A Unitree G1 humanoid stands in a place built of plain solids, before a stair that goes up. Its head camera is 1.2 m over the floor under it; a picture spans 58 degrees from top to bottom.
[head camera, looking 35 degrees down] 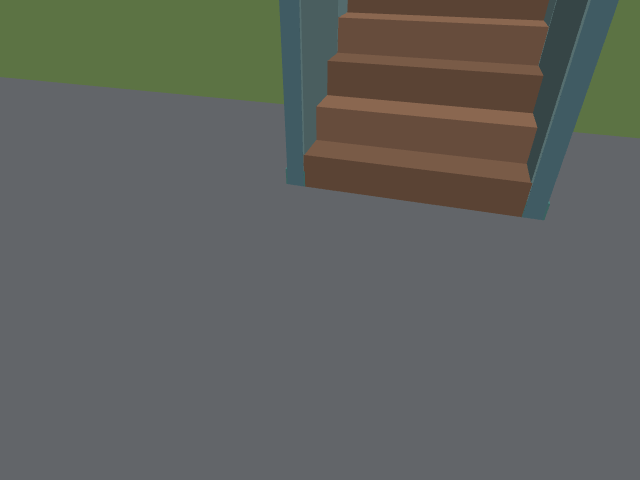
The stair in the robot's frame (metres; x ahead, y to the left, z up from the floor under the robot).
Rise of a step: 0.20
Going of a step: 0.23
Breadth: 1.20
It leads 17 degrees to the right of straight ahead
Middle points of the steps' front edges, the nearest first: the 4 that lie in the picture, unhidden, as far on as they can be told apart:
2.09 -0.48 0.20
2.31 -0.55 0.40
2.54 -0.61 0.60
2.76 -0.68 0.80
